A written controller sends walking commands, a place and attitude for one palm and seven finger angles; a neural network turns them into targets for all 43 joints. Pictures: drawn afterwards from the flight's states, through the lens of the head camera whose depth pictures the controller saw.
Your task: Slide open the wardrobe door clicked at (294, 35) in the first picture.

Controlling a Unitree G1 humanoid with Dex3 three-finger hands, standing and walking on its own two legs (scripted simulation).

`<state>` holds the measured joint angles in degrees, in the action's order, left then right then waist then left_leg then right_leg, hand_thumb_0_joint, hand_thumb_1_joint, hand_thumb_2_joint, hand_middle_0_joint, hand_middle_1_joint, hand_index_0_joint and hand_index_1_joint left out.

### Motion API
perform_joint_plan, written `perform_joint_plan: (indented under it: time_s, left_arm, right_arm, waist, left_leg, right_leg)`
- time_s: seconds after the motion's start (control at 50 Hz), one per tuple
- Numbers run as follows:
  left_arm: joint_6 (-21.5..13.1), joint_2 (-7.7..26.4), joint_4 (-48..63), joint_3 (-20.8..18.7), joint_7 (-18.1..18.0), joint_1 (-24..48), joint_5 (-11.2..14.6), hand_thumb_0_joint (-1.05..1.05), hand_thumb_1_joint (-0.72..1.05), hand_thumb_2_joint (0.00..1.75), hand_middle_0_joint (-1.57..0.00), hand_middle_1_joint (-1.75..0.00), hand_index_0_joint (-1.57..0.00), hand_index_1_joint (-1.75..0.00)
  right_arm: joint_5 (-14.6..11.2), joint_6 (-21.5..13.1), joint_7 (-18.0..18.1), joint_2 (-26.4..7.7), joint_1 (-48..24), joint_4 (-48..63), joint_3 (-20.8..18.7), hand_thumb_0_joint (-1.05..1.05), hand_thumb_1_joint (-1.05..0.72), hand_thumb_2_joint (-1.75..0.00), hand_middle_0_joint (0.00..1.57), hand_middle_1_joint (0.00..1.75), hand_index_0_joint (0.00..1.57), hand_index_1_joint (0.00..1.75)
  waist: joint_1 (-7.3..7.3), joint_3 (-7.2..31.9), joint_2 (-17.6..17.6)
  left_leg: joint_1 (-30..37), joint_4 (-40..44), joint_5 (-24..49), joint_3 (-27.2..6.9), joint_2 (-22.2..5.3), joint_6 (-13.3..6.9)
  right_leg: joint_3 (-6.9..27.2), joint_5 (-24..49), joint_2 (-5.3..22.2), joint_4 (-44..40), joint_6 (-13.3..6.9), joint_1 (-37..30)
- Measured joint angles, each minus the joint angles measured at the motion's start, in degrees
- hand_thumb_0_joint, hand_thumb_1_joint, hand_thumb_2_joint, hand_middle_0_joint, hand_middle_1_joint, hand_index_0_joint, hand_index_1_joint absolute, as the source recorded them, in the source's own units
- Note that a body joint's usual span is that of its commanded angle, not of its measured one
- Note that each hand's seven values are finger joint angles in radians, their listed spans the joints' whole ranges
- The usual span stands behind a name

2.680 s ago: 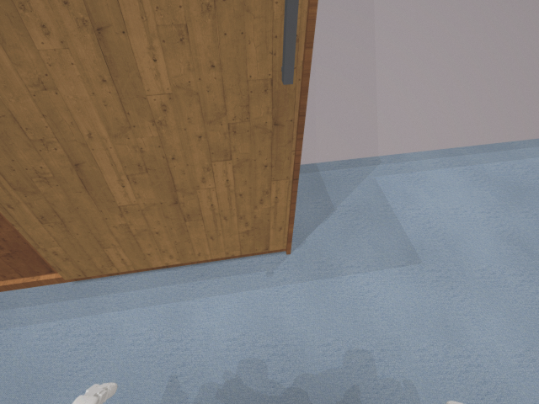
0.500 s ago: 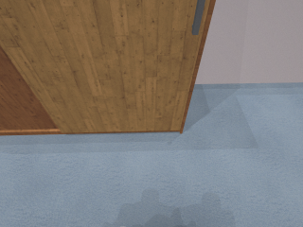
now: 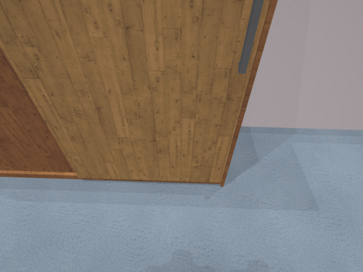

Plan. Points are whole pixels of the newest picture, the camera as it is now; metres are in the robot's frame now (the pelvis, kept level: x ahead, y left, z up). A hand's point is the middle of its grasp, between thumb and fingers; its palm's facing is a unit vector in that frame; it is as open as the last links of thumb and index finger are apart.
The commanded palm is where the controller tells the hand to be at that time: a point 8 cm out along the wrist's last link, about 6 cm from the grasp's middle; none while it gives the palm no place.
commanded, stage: take the last steps up to it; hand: right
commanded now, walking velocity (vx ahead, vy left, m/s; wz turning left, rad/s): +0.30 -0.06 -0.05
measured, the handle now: (251, 23) +0.76 -0.18 +0.23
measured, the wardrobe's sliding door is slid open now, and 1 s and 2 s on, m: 0.00 0.00 0.00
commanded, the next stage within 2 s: come to a stop and stand still in 0.58 s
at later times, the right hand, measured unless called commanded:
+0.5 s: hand (291, 258) +0.22 -0.28 -0.17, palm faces +0.05 +0.99 -0.16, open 7.4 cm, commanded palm none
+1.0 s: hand (262, 205) +0.37 -0.24 -0.17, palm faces +0.05 +0.98 -0.20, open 7.2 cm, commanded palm none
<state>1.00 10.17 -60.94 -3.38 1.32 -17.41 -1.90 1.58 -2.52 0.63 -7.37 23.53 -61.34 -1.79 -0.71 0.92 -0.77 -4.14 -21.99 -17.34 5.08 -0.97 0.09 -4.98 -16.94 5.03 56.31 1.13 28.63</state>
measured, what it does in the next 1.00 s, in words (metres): walks ahead: right foot, then left foot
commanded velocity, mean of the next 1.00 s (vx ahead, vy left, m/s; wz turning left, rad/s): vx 0.06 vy -0.02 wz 0.02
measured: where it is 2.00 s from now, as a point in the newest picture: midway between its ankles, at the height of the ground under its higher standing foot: outside the picture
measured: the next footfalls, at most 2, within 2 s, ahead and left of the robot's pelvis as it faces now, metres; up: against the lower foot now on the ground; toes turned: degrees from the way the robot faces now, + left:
right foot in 0.18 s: +0.19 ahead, -0.16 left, +0.00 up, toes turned -9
left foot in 0.82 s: +0.37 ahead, +0.04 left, +0.00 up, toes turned +8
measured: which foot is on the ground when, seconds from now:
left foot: down 0.00-0.18, up 0.20-0.80, down 0.82-1.00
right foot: up 0.00-0.16, down 0.18-0.84, up 0.86-1.00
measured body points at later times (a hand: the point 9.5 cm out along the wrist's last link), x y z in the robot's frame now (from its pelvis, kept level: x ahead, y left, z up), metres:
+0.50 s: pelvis +0.16 -0.10 +0.00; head +0.16 -0.13 +0.45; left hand +0.14 +0.11 -0.14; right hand +0.22 -0.34 -0.16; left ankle +0.21 +0.04 -0.65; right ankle +0.16 -0.15 -0.74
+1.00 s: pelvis +0.27 -0.07 -0.01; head +0.31 -0.07 +0.44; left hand +0.24 +0.14 -0.17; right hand +0.37 -0.29 -0.16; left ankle +0.33 +0.04 -0.74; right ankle +0.21 -0.18 -0.68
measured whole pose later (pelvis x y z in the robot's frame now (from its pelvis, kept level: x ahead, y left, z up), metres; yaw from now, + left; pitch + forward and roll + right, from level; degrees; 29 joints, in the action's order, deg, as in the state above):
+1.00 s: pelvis +0.27 -0.07 -0.01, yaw -1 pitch +0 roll +0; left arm 2.3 6.7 -63.3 -3.7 -2.5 -17.3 -0.5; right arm 1.4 -1.0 3.0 -7.2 6.3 -57.1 -2.7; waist 1.0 -5.5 -0.7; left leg -19.0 -30.0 -10.8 8.1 -2.9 -1.9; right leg -1.8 -31.3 0.9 58.5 1.9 21.3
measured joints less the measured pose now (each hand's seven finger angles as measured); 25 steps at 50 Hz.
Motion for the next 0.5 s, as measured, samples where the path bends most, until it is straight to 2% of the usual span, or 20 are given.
perform_joint_plan:
  time_s: [0.08, 0.16, 0.18, 0.2, 0.24, 0.28, 0.3, 0.34, 0.4, 0.5]
  left_arm:
    - [-0.56, -0.43, 1.75, -0.2, 0.52, 2.27, 0.37, 0.0, 0.91, 0.9, -0.2, -0.3, -0.2, -0.3]
    - [-1.78, -0.71, 2.94, 0.02, 0.72, 3.94, 0.55, 0.0, 0.91, 0.9, -0.2, -0.3, -0.2, -0.3]
    - [-2.54, -0.67, 3.3, 0.14, 0.57, 4.15, 0.44, 0.0, 0.91, 0.9, -0.2, -0.3, -0.2, -0.3]
    - [-3.33, -0.9, 3.4, 0.14, 0.23, 4.71, 0.17, 0.0, 0.91, 0.9, -0.2, -0.3, -0.2, -0.3]
    - [-4.13, -1.43, 3.5, 0.53, -0.61, 5.36, 0.17, 0.0, 0.91, 0.9, -0.2, -0.3, -0.2, -0.3]
    - [-4.24, -2.12, 3.06, 0.67, -1.51, 4.96, 0.36, 0.0, 0.91, 0.9, -0.2, -0.3, -0.2, -0.3]
    - [-4.39, -2.23, 2.79, 0.46, -2.12, 4.5, 0.47, 0.0, 0.92, 0.9, -0.2, -0.3, -0.2, -0.3]
    - [-4.87, -2.29, 1.9, 0.65, -2.62, 3.12, 0.56, -0.01, 0.93, 0.9, -0.2, -0.3, -0.2, -0.3]
    - [-5.14, -2.76, 0.14, 1.03, -2.85, 0.53, 0.74, -0.01, 0.93, 0.9, -0.2, -0.3, -0.2, -0.3]
    - [-4.99, -4.42, -2.49, 1.51, -2.96, -3.53, 0.91, 0.0, 0.92, 0.9, -0.2, -0.3, -0.2, -0.3]
  right_arm:
    - [0.26, -0.35, -0.01, 0.31, 2.29, -2.27, 0.04, 0.0, -0.9, -0.9, 0.2, 0.3, 0.2, 0.3]
    - [0.44, -0.17, 0.0, -0.29, 3.52, -3.71, -0.5, 0.0, -0.9, -0.9, 0.2, 0.3, 0.21, 0.3]
    - [0.34, -0.03, -0.06, -0.47, 3.86, -3.97, -0.63, 0.0, -0.9, -0.9, 0.2, 0.3, 0.21, 0.3]
    - [0.07, 0.4, -0.16, -0.77, 3.45, -4.34, -0.79, 0.0, -0.9, -0.9, 0.2, 0.3, 0.21, 0.3]
    - [-0.2, 1.58, -0.28, -1.37, 1.9, -4.44, -0.92, 0.0, -0.9, -0.9, 0.2, 0.3, 0.2, 0.3]
    - [-0.13, 2.0, -0.41, -2.09, 0.05, -4.04, -1.23, 0.01, -0.91, -0.9, 0.2, 0.3, 0.2, 0.3]
    - [0.01, 1.96, -0.54, -2.47, -1.06, -3.66, -1.47, 0.01, -0.91, -0.9, 0.2, 0.3, 0.2, 0.3]
    - [0.27, 1.82, -0.7, -3.24, -3.58, -2.43, -1.87, 0.01, -0.91, -0.9, 0.2, 0.3, 0.2, 0.3]
    - [0.41, 1.73, -0.64, -3.82, -6.8, -0.04, -2.26, 0.0, -0.91, -0.9, 0.2, 0.3, 0.2, 0.3]
    - [0.33, 2.32, -0.7, -3.48, -10.54, 2.34, -2.54, 0.0, -0.91, -0.9, 0.2, 0.3, 0.2, 0.3]
  waist:
    - [-0.4, -1.47, 1.07]
    - [-1.36, -2.79, 2.35]
    - [-1.26, -3.08, 2.75]
    - [-1.08, -3.72, 3.57]
    - [-0.94, -4.6, 3.99]
    - [-0.46, -4.3, 3.95]
    - [-0.15, -4.03, 3.96]
    - [0.23, -3.48, 4.01]
    - [0.23, -2.31, 3.96]
    - [0.74, -1.0, 3.83]
  left_leg:
    - [3.0, 2.36, -0.81, 0.44, -0.71, 1.6]
    - [4.53, -0.83, -5.24, 0.9, -2.38, 3.94]
    - [3.86, -4.34, -7.59, 0.72, -3.2, 3.97]
    - [1.56, -10.92, -9.64, 0.28, -4.47, 2.83]
    - [-5.74, -28.81, -12.4, -2.85, -3.89, 0.67]
    - [-12.86, -41.93, -9.45, -3.34, -3.19, -0.49]
    - [-15.84, -45.28, -6.88, -3.01, -3.24, -0.64]
    - [-20.57, -47.25, -2.28, -2.33, -3.55, -0.42]
    - [-25.74, -45.96, 2.82, -2.18, -3.8, 0.36]
    - [-29.82, -41.33, 8.01, -3.25, -4.41, 1.59]
  right_leg:
    - [-0.03, 3.14, 0.97, -7.7, 0.16, 1.77]
    - [-0.81, 3.7, 0.47, -18.0, -0.82, -1.7]
    - [-1.16, 5.2, -0.09, -20.32, -1.34, -3.3]
    - [-1.82, 5.17, -0.89, -18.51, -2.51, -3.1]
    - [-3.07, 2.33, -1.42, -16.1, -4.6, -4.02]
    - [-4.12, 1.58, -2.01, -18.63, -5.51, -7.01]
    - [-4.54, 2.19, -2.5, -20.83, -5.6, -8.76]
    - [-5.03, 3.4, -3.67, -25.55, -5.95, -12.21]
    - [-5.61, 4.81, -5.2, -31.51, -6.43, -16.59]
    - [-6.18, 4.93, -7.36, -37.19, -6.98, -22.01]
